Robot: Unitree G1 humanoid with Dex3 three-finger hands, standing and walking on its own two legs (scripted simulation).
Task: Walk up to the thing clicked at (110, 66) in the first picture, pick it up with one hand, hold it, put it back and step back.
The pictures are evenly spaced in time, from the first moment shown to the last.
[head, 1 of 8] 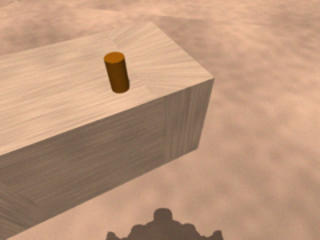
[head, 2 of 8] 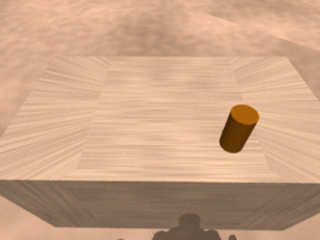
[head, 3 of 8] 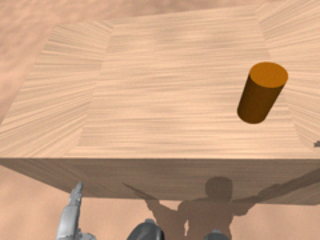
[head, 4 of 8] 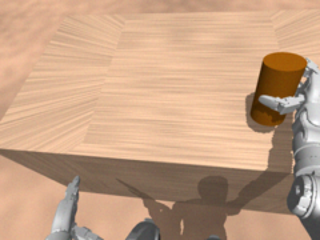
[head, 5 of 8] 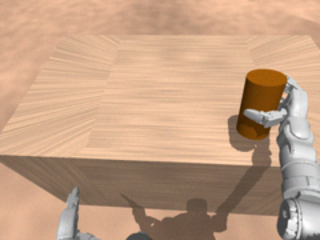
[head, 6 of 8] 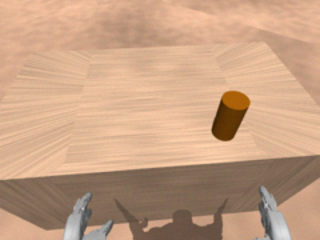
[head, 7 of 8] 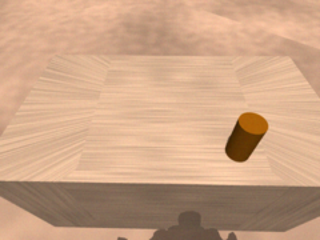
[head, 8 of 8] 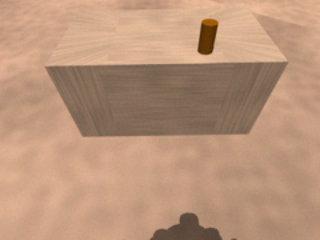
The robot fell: no
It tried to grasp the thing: yes
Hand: right
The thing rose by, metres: 0.19
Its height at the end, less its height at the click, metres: +0.00
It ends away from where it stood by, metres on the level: 0.03
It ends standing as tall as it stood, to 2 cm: yes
